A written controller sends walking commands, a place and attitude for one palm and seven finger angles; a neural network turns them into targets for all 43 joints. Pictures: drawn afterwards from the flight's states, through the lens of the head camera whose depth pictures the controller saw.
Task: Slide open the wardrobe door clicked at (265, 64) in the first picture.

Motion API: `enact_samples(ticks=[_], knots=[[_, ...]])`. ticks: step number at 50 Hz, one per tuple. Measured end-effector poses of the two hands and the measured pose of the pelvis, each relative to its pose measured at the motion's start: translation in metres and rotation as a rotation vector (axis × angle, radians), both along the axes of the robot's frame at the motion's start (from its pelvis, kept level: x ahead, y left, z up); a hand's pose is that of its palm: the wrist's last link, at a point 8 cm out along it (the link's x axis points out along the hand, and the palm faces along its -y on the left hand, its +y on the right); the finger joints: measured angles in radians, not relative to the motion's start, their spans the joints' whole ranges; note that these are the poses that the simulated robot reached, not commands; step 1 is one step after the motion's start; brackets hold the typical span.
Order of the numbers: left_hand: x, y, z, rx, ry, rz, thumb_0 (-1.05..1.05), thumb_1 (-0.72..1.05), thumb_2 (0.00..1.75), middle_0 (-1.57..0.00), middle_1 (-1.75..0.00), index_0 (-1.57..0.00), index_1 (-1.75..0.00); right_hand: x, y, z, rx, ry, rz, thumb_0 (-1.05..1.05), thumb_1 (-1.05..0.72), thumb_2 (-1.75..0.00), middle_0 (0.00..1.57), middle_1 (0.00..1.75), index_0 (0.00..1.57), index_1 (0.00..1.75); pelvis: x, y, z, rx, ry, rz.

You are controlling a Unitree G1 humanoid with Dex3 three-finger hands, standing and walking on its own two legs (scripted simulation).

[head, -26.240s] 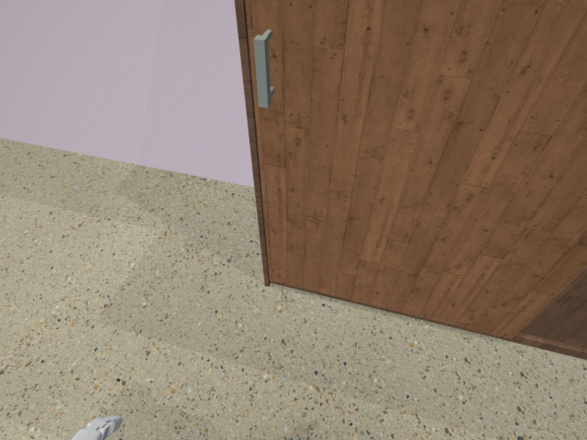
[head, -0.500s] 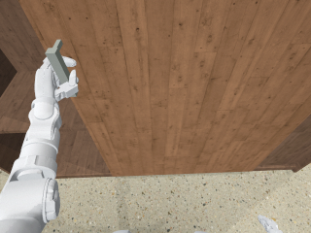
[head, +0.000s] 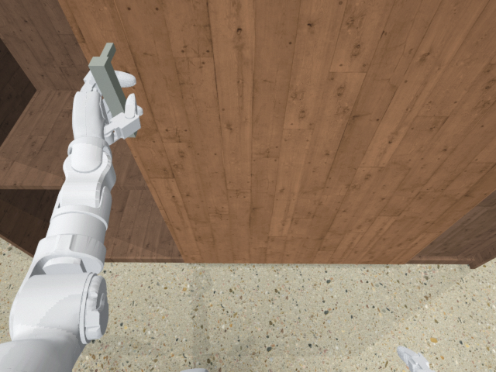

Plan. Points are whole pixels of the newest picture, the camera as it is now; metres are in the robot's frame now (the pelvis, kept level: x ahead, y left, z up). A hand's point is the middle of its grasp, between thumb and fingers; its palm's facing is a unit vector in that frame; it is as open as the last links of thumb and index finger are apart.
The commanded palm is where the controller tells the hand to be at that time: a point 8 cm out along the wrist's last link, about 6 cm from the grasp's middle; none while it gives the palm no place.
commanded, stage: stop walking and hold the door there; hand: left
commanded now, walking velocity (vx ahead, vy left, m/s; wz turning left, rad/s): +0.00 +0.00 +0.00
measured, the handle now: (120, 92) +0.50 +0.23 +0.15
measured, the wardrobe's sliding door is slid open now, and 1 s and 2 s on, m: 0.57 0.57 0.57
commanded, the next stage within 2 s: loosen the grip on the handle in 0.56 s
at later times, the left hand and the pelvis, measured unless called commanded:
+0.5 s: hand (132, 120) +0.45 +0.21 +0.14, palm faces +0.19 -0.97 -0.17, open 5.8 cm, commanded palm +0.42 +0.24 +0.12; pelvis -0.01 +0.03 +0.00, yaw -3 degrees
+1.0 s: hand (127, 116) +0.45 +0.21 +0.15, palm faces +0.23 -0.96 -0.14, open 11.1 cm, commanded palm +0.41 +0.25 +0.14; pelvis -0.03 +0.01 +0.00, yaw -2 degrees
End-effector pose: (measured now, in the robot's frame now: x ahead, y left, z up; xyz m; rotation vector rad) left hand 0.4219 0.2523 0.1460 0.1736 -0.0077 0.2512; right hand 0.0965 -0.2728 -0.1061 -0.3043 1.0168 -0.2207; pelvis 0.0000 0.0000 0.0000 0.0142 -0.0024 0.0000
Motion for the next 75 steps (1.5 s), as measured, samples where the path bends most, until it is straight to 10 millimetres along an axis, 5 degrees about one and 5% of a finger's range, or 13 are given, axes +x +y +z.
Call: enact_samples(ticks=[12, 22, 34, 39, 44, 55, 65, 75], knots=[[-0.002, 0.0, 0.001, -0.004, 0.02, -0.036, -0.08, 0.75, 0.79, -0.44, -1.39, -0.25, -1.4, 0.003, 0.019, 0.015, 0.012, -0.076, -0.028, 0.01, -0.9, -0.9, 0.2, 0.3, 0.2, 0.3, -0.009, 0.015, 0.004, -0.026, 0.021, -0.033], [-0.003, 0.001, 0.002, -0.009, 0.039, -0.053, -0.07, 0.75, 0.78, -0.43, -1.36, -0.26, -1.4, -0.029, 0.048, 0.002, 0.065, -0.011, -0.062, 0.01, -0.9, -0.9, 0.2, 0.3, 0.21, 0.3, -0.012, 0.026, 0.005, -0.027, 0.028, -0.049], [-0.002, 0.003, 0.004, -0.004, 0.043, -0.066, -0.06, 0.74, 0.78, -0.42, -1.36, -0.27, -1.4, -0.058, 0.04, 0.001, 0.033, 0.037, -0.105, 0.01, -0.9, -0.9, 0.2, 0.3, 0.21, 0.3, -0.014, 0.031, 0.004, -0.02, 0.022, -0.059], [0.013, 0.012, 0.01, -0.068, 0.116, -0.048, -0.04, 0.59, 0.75, -0.43, -1.37, -0.36, -1.41, -0.066, 0.03, 0.014, 0.036, -0.019, -0.089, 0.01, -0.9, -0.9, 0.2, 0.3, 0.21, 0.3, -0.017, 0.021, 0.004, -0.007, 0.064, -0.032], [0.004, 0.006, 0.013, 0.01, 0.084, -0.04, -0.01, 0.33, 0.63, -0.44, -1.39, -0.45, -1.43, -0.083, 0.014, 0.019, 0.028, -0.026, -0.078, 0.0, -0.9, -0.9, 0.2, 0.3, 0.21, 0.3, -0.024, 0.018, 0.002, -0.016, 0.073, -0.032], [-0.003, 0.006, 0.006, -0.019, 0.082, -0.013, 0.0, -0.38, 0.28, -0.37, -1.31, -0.37, -1.33, -0.124, 0.007, 0.007, 0.036, 0.071, -0.131, 0.01, -0.9, -0.9, 0.2, 0.3, 0.2, 0.3, -0.038, 0.014, -0.002, -0.018, 0.08, -0.026], [0.005, 0.02, 0.006, -0.017, 0.075, -0.014, -0.01, -0.53, 0.21, -0.29, -1.2, -0.35, -1.25, -0.134, 0.024, -0.001, 0.065, 0.123, -0.144, 0.01, -0.9, -0.9, 0.2, 0.3, 0.2, 0.3, -0.032, 0.021, -0.003, -0.023, 0.103, -0.024], [0.008, 0.028, 0.005, -0.039, 0.065, -0.044, -0.01, -0.55, 0.2, -0.33, -1.22, -0.4, -1.24, -0.114, 0.036, 0.002, 0.059, 0.08, -0.137, 0.01, -0.9, -0.9, 0.2, 0.3, 0.21, 0.3, -0.024, 0.029, -0.002, -0.027, 0.102, -0.029]])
